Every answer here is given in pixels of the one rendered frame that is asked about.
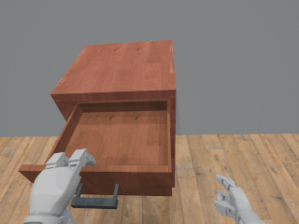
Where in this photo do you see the robot right forearm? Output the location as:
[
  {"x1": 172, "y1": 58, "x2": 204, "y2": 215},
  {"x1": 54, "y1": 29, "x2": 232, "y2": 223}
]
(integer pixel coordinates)
[{"x1": 236, "y1": 209, "x2": 265, "y2": 224}]

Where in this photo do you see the handle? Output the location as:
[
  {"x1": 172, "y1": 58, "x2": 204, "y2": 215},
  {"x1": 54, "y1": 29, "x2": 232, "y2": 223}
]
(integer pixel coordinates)
[{"x1": 70, "y1": 183, "x2": 120, "y2": 210}]

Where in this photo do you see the drawer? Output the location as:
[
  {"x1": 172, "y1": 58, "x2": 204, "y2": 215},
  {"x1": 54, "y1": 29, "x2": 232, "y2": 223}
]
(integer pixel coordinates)
[{"x1": 18, "y1": 99, "x2": 172, "y2": 197}]

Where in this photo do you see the robot left forearm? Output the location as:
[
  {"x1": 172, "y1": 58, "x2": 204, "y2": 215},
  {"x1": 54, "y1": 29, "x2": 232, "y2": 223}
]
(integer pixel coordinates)
[{"x1": 22, "y1": 214, "x2": 63, "y2": 224}]

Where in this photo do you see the robot left hand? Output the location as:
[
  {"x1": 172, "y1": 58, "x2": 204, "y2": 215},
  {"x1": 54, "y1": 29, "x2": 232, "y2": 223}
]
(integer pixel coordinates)
[{"x1": 29, "y1": 148, "x2": 96, "y2": 224}]

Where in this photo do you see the robot right hand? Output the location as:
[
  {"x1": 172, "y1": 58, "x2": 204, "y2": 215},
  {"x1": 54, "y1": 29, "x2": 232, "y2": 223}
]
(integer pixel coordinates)
[{"x1": 215, "y1": 174, "x2": 252, "y2": 221}]

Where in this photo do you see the cabinet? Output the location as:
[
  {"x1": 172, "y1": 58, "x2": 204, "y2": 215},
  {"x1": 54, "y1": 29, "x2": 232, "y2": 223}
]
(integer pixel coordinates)
[{"x1": 50, "y1": 39, "x2": 177, "y2": 188}]

